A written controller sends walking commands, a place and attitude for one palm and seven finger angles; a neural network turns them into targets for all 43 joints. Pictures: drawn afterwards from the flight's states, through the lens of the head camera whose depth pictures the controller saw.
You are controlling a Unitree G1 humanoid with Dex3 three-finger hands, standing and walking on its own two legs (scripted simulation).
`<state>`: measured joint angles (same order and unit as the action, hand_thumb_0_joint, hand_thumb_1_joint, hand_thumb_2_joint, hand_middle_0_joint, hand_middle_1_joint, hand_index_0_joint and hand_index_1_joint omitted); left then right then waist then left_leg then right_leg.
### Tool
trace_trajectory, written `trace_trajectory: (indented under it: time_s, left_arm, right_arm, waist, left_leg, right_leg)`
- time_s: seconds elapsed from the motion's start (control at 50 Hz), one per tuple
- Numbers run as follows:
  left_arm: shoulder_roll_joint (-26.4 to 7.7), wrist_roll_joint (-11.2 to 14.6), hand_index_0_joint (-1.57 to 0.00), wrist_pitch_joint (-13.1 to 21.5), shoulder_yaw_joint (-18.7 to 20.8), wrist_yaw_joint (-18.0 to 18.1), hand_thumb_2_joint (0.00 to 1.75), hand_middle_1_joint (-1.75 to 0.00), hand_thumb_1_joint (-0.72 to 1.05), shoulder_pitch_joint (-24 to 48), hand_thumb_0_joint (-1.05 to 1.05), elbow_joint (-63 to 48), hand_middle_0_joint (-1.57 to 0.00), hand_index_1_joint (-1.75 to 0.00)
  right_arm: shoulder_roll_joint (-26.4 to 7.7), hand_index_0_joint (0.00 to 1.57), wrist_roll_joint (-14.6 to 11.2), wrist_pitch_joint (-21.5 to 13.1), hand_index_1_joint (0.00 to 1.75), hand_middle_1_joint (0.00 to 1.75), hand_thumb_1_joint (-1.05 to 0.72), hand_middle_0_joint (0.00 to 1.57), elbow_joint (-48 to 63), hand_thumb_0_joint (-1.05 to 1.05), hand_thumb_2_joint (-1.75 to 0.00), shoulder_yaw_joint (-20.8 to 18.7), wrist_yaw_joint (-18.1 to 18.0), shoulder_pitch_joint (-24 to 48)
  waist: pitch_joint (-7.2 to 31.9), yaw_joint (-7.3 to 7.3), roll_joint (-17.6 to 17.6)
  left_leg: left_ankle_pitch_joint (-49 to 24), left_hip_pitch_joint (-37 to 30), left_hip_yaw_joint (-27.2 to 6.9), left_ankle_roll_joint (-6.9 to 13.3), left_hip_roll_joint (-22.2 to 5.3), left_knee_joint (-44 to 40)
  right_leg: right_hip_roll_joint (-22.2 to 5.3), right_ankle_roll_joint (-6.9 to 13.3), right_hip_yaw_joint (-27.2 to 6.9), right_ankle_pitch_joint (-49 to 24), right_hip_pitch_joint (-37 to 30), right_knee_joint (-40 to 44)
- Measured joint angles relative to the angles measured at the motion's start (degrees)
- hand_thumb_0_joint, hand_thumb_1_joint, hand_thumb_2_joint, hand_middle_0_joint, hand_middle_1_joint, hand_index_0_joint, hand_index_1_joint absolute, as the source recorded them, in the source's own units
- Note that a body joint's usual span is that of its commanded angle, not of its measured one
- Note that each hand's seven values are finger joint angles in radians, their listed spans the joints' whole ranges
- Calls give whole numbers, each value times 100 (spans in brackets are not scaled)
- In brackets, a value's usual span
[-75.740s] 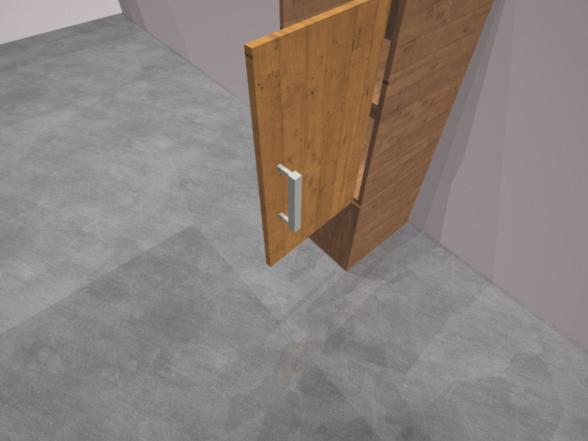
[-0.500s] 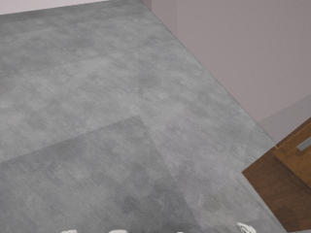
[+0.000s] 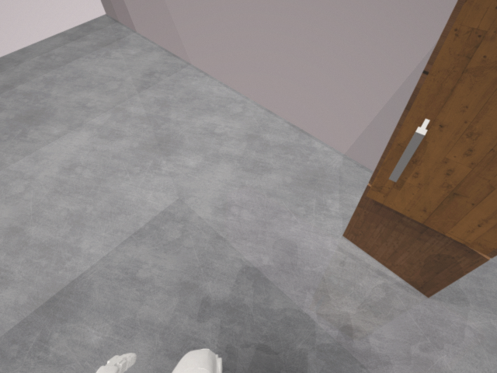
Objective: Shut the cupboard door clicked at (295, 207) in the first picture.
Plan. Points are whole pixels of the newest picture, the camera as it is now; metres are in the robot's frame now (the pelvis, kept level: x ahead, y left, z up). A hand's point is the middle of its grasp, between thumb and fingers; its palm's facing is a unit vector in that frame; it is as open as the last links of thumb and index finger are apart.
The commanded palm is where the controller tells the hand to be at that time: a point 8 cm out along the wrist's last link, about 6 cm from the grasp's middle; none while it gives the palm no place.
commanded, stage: turn to face it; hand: left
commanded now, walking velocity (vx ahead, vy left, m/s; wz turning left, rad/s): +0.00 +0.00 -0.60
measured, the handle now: (409, 151) +0.61 -0.35 -0.08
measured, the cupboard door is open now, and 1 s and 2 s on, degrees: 8 8 8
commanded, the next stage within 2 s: take the last steps up to it in 0.92 s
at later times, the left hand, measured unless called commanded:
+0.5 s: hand (151, 342) +0.18 +0.21 -0.16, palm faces -0.28 -0.93 -0.22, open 7.4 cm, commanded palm none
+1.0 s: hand (190, 325) +0.22 +0.14 -0.18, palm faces -0.46 -0.87 -0.18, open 7.4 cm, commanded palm none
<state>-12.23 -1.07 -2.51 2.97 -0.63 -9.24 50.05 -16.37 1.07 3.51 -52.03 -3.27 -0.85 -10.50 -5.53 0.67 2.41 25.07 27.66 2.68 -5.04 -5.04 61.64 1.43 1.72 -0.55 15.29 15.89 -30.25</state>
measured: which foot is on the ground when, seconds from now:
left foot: up 0.00-0.18, down 0.20-0.60, up 0.62-0.92, down 0.94-1.00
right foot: down 0.00-0.22, up 0.24-0.58, down 0.60-0.96, up 0.98-1.00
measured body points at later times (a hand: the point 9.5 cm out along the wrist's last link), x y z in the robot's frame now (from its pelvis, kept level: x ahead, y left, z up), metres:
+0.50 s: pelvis +0.02 +0.03 +0.01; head +0.08 +0.02 +0.45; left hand +0.20 +0.25 -0.14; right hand +0.01 -0.24 -0.13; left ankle +0.04 +0.14 -0.74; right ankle -0.03 -0.11 -0.68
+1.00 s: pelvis +0.06 +0.01 -0.01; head +0.10 +0.01 +0.44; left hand +0.24 +0.19 -0.16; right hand -0.01 -0.25 -0.14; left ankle +0.12 +0.09 -0.74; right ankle -0.03 -0.10 -0.72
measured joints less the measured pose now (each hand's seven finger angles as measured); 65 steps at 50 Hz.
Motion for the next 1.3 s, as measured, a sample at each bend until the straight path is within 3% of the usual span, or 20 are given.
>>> trace_trajectory:
  time_s: [0.1, 0.18, 0.2, 0.22, 0.28, 0.36, 0.42, 0.54, 0.6, 0.66, 0.7, 0.74, 0.86, 0.94, 0.96, 1.0, 1.06, 1.12, 1.2, 1.3]
  left_arm:
    - [7, -27, -20, -24, -8, -21, 89, -30, 90, -124, 1, 64, -20, -30]
    - [-51, -20, -21, -70, 41, -29, 89, -30, 90, -177, 1, 106, -20, -30]
    - [-68, -3, -21, -94, 57, -26, 89, -30, 90, -201, 1, 107, -20, -30]
    - [-107, 23, -21, -125, 78, -32, 89, -30, 90, -202, 1, 106, -20, -30]
    - [-244, 5, -20, -198, 149, -75, 89, -30, 90, -133, 1, 143, -20, -30]
    - [-350, 2, -20, -219, 227, -159, 89, -30, 90, -57, 1, 128, -20, -30]
    - [-370, 8, -20, -237, 242, -187, 90, -30, 91, 1, 1, 103, -19, -30]
    - [-316, -3, -20, -223, 195, -202, 90, -30, 91, 175, 1, 76, -19, -30]
    - [-320, -19, -20, -90, 117, -194, 90, -30, 91, 191, 1, -11, -19, -30]
    - [-124, -2, -20, 60, 27, -83, 90, -30, 91, 231, 1, 27, -19, -30]
    - [-30, 5, -20, 60, -12, -14, 90, -30, 91, 176, 1, 43, -19, -30]
    - [21, 0, -20, 46, -39, 24, 89, -30, 90, 109, 1, 86, -20, -30]
    - [62, -33, -20, 11, -61, 16, 89, -30, 90, -38, 1, 230, -20, -30]
    - [38, -2, -21, -32, -13, 26, 89, -30, 90, -128, 1, 312, -20, -30]
    - [12, 22, -21, -55, 5, 26, 89, -30, 90, -145, 1, 328, -20, -30]
    - [-66, 34, -20, -113, 46, 33, 89, -30, 90, -124, 1, 379, -20, -30]
    - [-119, 22, -20, -158, 100, 4, 89, -30, 90, -92, 1, 459, -20, -30]
    - [-136, 9, -20, -152, 128, -59, 90, -30, 91, -99, 1, 502, -19, -30]
    - [-134, -23, -20, -175, 133, -162, 90, -30, 91, -154, 1, 568, -19, -30]
    - [-96, -50, -20, -160, 114, -283, 90, -30, 91, -101, 1, 602, -19, -30]
  right_arm:
    - [123, 19, -18, -48, 30, 30, -91, 20, 159, 1, -89, 39, 31, 139]
    - [231, 20, -54, -140, 30, 30, -91, 20, 261, 1, -89, 98, 13, 198]
    - [238, 20, -56, -187, 30, 30, -91, 20, 294, 1, -89, 125, 8, 176]
    - [264, 20, -34, -244, 30, 30, -91, 20, 313, 1, -89, 147, -1, 156]
    - [377, 20, 42, -296, 30, 30, -91, 20, 349, 1, -89, 249, -21, 91]
    - [449, 20, 82, -297, 30, 30, -91, 20, 329, 1, -89, 305, -49, -58]
    - [446, 20, 79, -295, 30, 30, -90, 21, 263, 1, -89, 284, -48, -139]
    - [315, 20, 86, -250, 30, 30, -90, 21, 89, 1, -89, 165, 12, -291]
    - [209, 20, 35, -197, 30, 30, -90, 21, 11, 1, -89, 94, 49, -445]
    - [3, 20, -7, -8, 30, 30, -90, 21, -154, 1, -89, 17, -9, -328]
    - [-39, 20, -9, 31, 30, 30, -91, 20, -212, 1, -89, 5, -35, -238]
    - [-22, 20, -4, 6, 30, 30, -91, 20, -196, 1, -89, 20, -22, -182]
    - [167, 19, -20, -78, 30, 30, -91, 20, -84, 1, -90, 84, 26, -107]
    - [285, 19, -24, -200, 30, 30, -91, 20, -49, 1, -90, 156, 15, -143]
    - [321, 20, -4, -254, 30, 30, -91, 20, -59, 1, -89, 174, 6, -167]
    - [443, 20, 42, -296, 30, 30, -91, 20, -76, 1, -89, 236, -13, -194]
    - [564, 20, 89, -324, 30, 30, -91, 20, -95, 1, -89, 311, -69, -280]
    - [632, 20, 114, -338, 30, 30, -91, 20, -170, 1, -89, 342, -81, -374]
    - [650, 20, 128, -386, 30, 30, -90, 21, -298, 1, -89, 293, -57, -528]
    - [511, 20, 143, -392, 30, 30, -90, 21, -516, 1, -89, 164, -9, -744]
  waist:
    - [76, -78, -185]
    - [130, -143, -332]
    - [170, -148, -339]
    - [194, -138, -382]
    - [140, -173, -510]
    - [71, -185, -440]
    - [27, -168, -332]
    - [-7, -26, -105]
    - [86, 20, -93]
    - [38, 55, 150]
    - [43, 53, 151]
    - [74, 56, 83]
    - [191, 16, -148]
    - [267, -31, -245]
    - [300, -24, -290]
    - [279, -49, -450]
    - [244, -53, -480]
    - [239, -62, -426]
    - [306, -15, -317]
    - [349, 141, -147]
  left_leg:
    - [-133, -129, -121, -6, 143, -915]
    - [-417, -614, -145, 54, 287, -2159]
    - [-641, -823, -146, 92, 288, -2666]
    - [-938, -883, -88, 296, 285, -2867]
    - [-811, -957, 159, 574, 211, -2783]
    - [-883, -1270, 389, 563, 12, -3166]
    - [-917, -1433, 583, 529, -143, -3322]
    - [-673, -1503, 972, 371, -432, -3053]
    - [-363, -1313, 1098, 237, -521, -2459]
    - [553, -653, 352, 147, -320, -864]
    - [454, -296, 113, 99, -135, -129]
    - [231, -105, 47, 53, -41, 9]
    - [-129, -241, -2, 52, 117, -1125]
    - [-874, -864, 1, 148, 205, -2649]
    - [-878, -929, 26, 368, 222, -2800]
    - [-763, -924, 138, 593, 253, -2678]
    - [-839, -1097, 236, 634, 206, -2927]
    - [-1001, -1307, 314, 611, 133, -3286]
    - [-1083, -1532, 472, 532, -9, -3597]
    - [-973, -1668, 609, 356, -226, -3590]
  right_leg:
    - [104, -30, -325, -118, -15, 186]
    - [195, -135, -591, -47, 89, 29]
    - [247, -177, -647, 15, 158, -91]
    - [268, -182, -693, 128, 265, -297]
    - [236, -290, -443, 1186, 792, -1873]
    - [36, -460, -25, 1170, 1173, -3172]
    - [-139, -511, 157, 1101, 1110, -2960]
    - [-245, -395, 382, 911, 552, -1504]
    - [-257, -178, 405, 30, 1, -265]
    - [-131, -62, 348, 358, 87, -486]
    - [-104, -64, 238, 317, 11, -317]
    - [-95, -76, 125, 179, -82, -91]
    - [-49, -101, -109, 57, -234, 202]
    - [47, -207, -233, 231, -170, -50]
    - [57, -228, -260, 331, -86, -225]
    - [39, -229, -293, 1005, 169, -970]
    - [56, -280, -216, 1288, 587, -2278]
    - [-22, -320, -56, 1173, 727, -2662]
    - [-148, -320, 132, 983, 711, -2382]
    - [-228, -246, 315, 856, 386, -1143]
